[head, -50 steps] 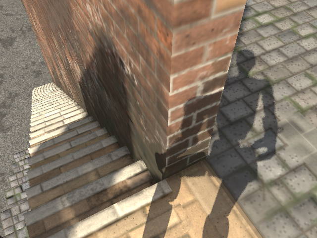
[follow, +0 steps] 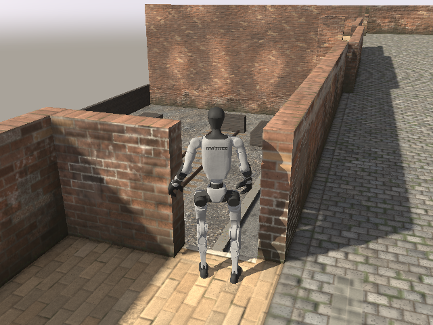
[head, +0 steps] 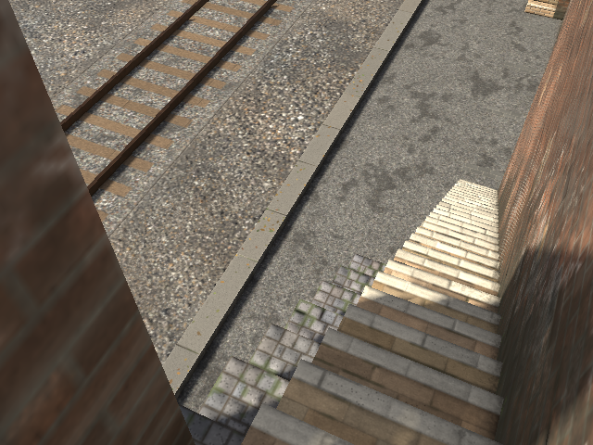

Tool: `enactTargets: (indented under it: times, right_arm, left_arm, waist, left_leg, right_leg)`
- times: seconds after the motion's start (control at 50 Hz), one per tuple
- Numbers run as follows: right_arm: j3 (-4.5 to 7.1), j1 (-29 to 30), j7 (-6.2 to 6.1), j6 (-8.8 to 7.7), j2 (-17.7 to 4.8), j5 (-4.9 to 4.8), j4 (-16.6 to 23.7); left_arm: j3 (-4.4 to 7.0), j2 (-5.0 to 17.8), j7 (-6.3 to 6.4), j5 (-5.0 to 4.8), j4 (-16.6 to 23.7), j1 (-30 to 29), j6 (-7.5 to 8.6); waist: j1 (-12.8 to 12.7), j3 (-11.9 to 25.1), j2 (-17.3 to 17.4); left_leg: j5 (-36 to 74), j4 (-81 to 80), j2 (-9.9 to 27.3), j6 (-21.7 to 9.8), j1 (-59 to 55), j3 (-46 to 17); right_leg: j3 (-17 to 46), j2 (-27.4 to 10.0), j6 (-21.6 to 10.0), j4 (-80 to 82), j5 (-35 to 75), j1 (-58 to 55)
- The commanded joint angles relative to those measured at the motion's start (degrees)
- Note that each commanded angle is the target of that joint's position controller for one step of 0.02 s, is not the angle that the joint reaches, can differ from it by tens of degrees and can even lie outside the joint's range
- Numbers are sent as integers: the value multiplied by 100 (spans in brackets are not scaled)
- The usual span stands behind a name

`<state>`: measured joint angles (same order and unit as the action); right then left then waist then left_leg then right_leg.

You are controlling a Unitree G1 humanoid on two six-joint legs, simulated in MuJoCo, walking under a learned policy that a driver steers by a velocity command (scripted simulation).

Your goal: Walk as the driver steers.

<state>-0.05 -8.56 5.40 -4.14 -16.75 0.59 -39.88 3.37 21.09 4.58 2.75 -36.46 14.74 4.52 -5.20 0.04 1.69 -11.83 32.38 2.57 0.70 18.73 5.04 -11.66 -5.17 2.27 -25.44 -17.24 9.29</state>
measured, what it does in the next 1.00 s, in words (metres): steps on the spot, turning right: right foot, then left foot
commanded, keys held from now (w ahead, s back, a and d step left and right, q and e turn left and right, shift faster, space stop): e+shift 0.22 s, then w+e+shift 0.50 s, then w+shift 0.02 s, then w+q+shift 0.26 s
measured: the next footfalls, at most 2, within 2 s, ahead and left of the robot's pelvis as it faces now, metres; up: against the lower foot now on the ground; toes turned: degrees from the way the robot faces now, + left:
right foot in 0.54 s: +0.05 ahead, -0.17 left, +0.00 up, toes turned -25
left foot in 0.92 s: +0.15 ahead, -0.02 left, +0.00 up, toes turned -26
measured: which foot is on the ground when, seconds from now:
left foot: down 0.00-0.54, up 0.56-0.90, down 0.92-1.00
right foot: down 0.00-0.02, up 0.04-0.52, down 0.54-0.94, up 0.96-1.00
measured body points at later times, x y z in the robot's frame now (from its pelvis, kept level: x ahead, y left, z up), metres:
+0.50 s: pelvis +0.02 -0.03 +0.00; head +0.04 -0.05 +0.45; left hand +0.20 +0.17 -0.11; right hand +0.07 -0.32 -0.11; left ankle +0.01 +0.10 -0.74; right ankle +0.01 -0.16 -0.71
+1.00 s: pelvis +0.06 -0.06 -0.01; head +0.08 -0.07 +0.44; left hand +0.36 +0.07 -0.10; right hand -0.01 -0.32 -0.13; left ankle +0.12 +0.00 -0.74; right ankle +0.01 -0.15 -0.71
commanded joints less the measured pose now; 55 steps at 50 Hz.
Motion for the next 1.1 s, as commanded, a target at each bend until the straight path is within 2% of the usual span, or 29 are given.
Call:
enactTargets:
  times: [0.02, 0.04, 0.08, 0.14, 0.16, 0.18, 0.22, 0.34, 0.38, 0.44, 0.46, 0.5, 0.54, 0.56, 0.58, 0.6, 0.62, 0.66, 0.68, 0.76, 0.86, 0.88, 0.92, 0.96, 0.98, 1.02, 1.06, 1.08, 1.1]
  right_arm:
    - [660, -1963, -447, 312, -1360, -394, -67]
    - [450, -1701, -505, 647, -885, -408, -111]
    - [248, -1227, -562, 747, -310, -123, 100]
    - [294, -226, -783, 788, -435, -35, 152]
    - [365, 18, -581, 145, -734, 317, 371]
    - [379, 218, -623, -136, -551, 227, 301]
    - [206, 855, -768, -352, -156, 115, 489]
    - [311, -326, -1062, -410, -441, 105, 14]
    - [303, -587, -1027, -435, -369, 115, -163]
    - [347, -373, -855, -392, -505, 111, -97]
    - [598, -704, -705, -112, -1167, 188, -386]
    - [612, -210, -530, 192, -1015, 204, -305]
    - [486, 395, -515, 365, -552, 239, -176]
    - [293, 1019, -489, 447, 62, 387, 23]
    - [155, 506, -490, -368, 523, 63, 1084]
    - [358, 209, -600, -715, -325, -456, 629]
    - [398, 498, -738, -643, -494, -523, 723]
    - [371, -29, -1037, -320, -613, -188, 548]
    - [400, -534, -994, -212, -724, -42, 318]
    - [277, -883, -657, -81, -309, -129, 302]
    - [-8, -1110, -138, -6, 47, -120, 181]
    - [219, -7, -362, 319, -530, 171, 459]
    - [141, -457, -464, 461, -345, 198, 474]
    - [410, -850, -418, 527, -1424, 158, 414]
    - [496, -1187, -408, 639, -1629, 49, 422]
    - [513, -972, -473, 811, -1452, 180, 589]
    - [443, -400, -513, 881, -1134, 110, 728]
    - [247, -718, -332, 401, -167, 211, 667]
    - [305, -420, -368, 188, -189, 111, 761]
  left_arm:
    - [78, 237, -327, -1026, 208, 128, -337]
    - [-106, -286, -367, -1023, 375, 144, -547]
    - [36, 210, -201, -896, 187, -299, -951]
    - [109, 24, -192, -399, -81, 126, -1171]
    - [41, 157, -339, -15, -101, 722, -550]
    - [168, 429, -396, 113, -154, 685, -302]
    - [65, 177, -486, 106, -193, 712, -210]
    - [-127, -423, -990, 156, -121, 242, -193]
    - [-300, -904, -947, 134, 37, -398, -22]
    - [-321, -795, -960, 130, -86, -373, 116]
    - [-84, -586, -751, -356, 313, -122, -308]
    - [3, -348, -780, -377, 296, 251, -613]
    - [174, -87, -719, -304, -303, 1742, -547]
    - [300, 292, -566, -301, -566, 2531, -510]
    - [346, 1351, -905, 92, 368, 1457, 519]
    - [430, 875, -1104, 128, -13, 1373, 929]
    - [446, 607, -1136, -387, 1, 979, 1071]
    - [404, 528, -962, -405, 93, 243, 701]
    - [380, 549, -996, -248, 319, -312, 400]
    - [312, 603, -680, -101, 479, -445, 138]
    - [297, 596, -803, -12, 739, -406, -222]
    - [47, -413, -572, -386, 55, 314, -427]
    - [128, -193, -335, -348, 77, -35, -565]
    - [231, 185, -296, -208, 174, 226, -761]
    - [199, 251, -254, -246, 124, 135, -830]
    - [235, 341, -167, -285, -40, -448, -804]
    - [193, 242, -152, -283, -56, -719, -755]
    - [166, 70, -270, 135, 211, -511, -578]
    - [175, 147, -311, 92, 278, -528, -571]
  waist:
    - [1004, 1516, -509]
    - [1014, 1887, 939]
    - [1168, 922, 523]
    - [505, -14, 587]
    - [352, -461, 1468]
    - [233, -171, 704]
    - [161, -9, 247]
    - [958, 281, 334]
    - [1263, 309, 134]
    - [1160, 354, 327]
    - [886, 468, 436]
    - [539, 365, 713]
    - [-361, 735, 4]
    - [-819, 283, -1728]
    - [516, 672, -3477]
    - [403, 924, -1896]
    - [331, 877, -1842]
    - [689, 545, -808]
    - [1011, 530, -531]
    - [1147, 568, -471]
    - [584, 475, -688]
    - [270, 516, -590]
    - [508, 804, -1197]
    - [512, 538, 959]
    - [801, 920, 1190]
    - [914, 473, 300]
    - [718, 107, 381]
    - [732, 472, 1192]
    - [605, 304, 1292]
  left_leg:
    - [4922, -283, 1075, -546, -2808, -1556]
    - [7269, 366, 1717, -1186, -4030, -1826]
    - [5804, -166, 1642, -1102, -2220, -998]
    - [2238, -1244, 1333, -855, -73, -474]
    - [1979, -1939, 1813, -1767, 932, -1177]
    - [614, -2157, 2140, -1856, 849, -1281]
    - [-193, -2183, 1959, -1625, 620, -1011]
    - [-1539, -2326, 1656, -850, -1407, -301]
    - [-1094, -2118, 1762, -926, -1742, -91]
    - [-1486, -2118, 1894, -1091, -1582, -182]
    - [-1331, -1751, 1743, -1059, -1873, 277]
    - [-2202, -1411, 1620, -810, -980, 596]
    - [-2022, 198, 1146, -468, 98, 1012]
    - [-2089, 2750, 432, -263, 1569, 1361]
    - [-2856, 3234, -818, 137, 2592, -235]
    - [-3231, 3460, -574, 292, 2790, -845]
    - [-3169, 3929, -282, 482, 2898, -961]
    - [-2304, 4193, 35, 564, 2196, -1212]
    - [-1641, 3969, 117, 585, 1411, -1198]
    - [-237, 2963, -345, 471, 700, -524]
    - [-240, 1732, -380, 341, 153, 65]
    - [-862, 348, -289, -86, 920, 93]
    - [888, -264, -145, -257, -103, -41]
    - [6438, -519, 1780, -1062, -1316, -3032]
    - [6876, -732, 2130, -1475, -1623, -3698]
    - [5050, -707, 1558, -1735, -1129, -3111]
    - [3645, -865, 968, -1500, -542, -2579]
    - [1355, -1943, 1073, -1841, 92, -2813]
    - [440, -2062, 916, -1753, 357, -2747]
  right_leg:
    - [-137, -141, -135, -2512, 972, 1071]
    - [524, 115, 30, -3991, -2202, 2988]
    - [1477, 432, -183, -4692, -1819, 3116]
    - [1464, 347, -112, -4396, -450, 2192]
    - [1495, 555, 169, -6048, -683, 2201]
    - [1845, 428, 146, -6520, -655, 2567]
    - [1941, 373, 84, -6396, 139, 2960]
    - [1080, -143, 339, -3931, 84, 3740]
    - [936, -294, 230, -2893, 59, 3790]
    - [770, -113, -126, -2038, -50, 3254]
    - [468, -80, -373, -1629, -90, 2650]
    - [116, 163, -708, -1116, -123, 1511]
    - [396, 393, -1059, -744, -462, -438]
    - [1798, -348, -1317, 40, -1584, -1012]
    - [4694, -1323, -2344, -231, 7661, -1354]
    - [3937, -1867, -2032, -543, 9064, -1842]
    - [3306, -1621, -2060, -815, 7732, -1692]
    - [3193, -1308, -2217, -230, 5804, 71]
    - [3113, -1251, -2164, 162, 5087, 892]
    - [2445, -486, -1900, 35, 4005, 1388]
    - [2536, -784, -1860, -172, 3207, 999]
    - [1995, -212, -944, -262, 4322, -643]
    - [1625, -21, -684, -905, 3996, -532]
    - [1048, 1012, -278, -2336, -1295, 1693]
    - [1260, 1005, -266, -2974, -2231, 2032]
    - [1373, 961, -220, -4084, -1799, 2289]
    - [1343, 818, -162, -3697, -1304, 2137]
    - [1807, 822, 340, -4564, -890, 1555]
    - [1683, 885, 487, -5041, -875, 1312]
Keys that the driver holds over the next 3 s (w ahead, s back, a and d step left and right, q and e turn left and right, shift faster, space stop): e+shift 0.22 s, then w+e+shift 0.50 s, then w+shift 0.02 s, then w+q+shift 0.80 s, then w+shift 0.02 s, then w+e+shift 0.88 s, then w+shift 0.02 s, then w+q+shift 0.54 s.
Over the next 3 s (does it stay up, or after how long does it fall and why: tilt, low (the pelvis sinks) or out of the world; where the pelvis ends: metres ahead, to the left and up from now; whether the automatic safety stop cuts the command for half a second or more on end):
stays up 0.63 -0.17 -0.32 its command is cut before an obstacle after 0.6 s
